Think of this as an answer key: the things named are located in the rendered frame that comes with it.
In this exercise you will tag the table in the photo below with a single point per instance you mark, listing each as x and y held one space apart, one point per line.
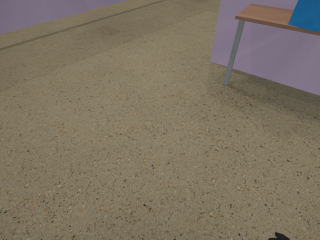
264 15

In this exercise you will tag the carton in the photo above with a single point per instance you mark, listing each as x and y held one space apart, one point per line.
306 15

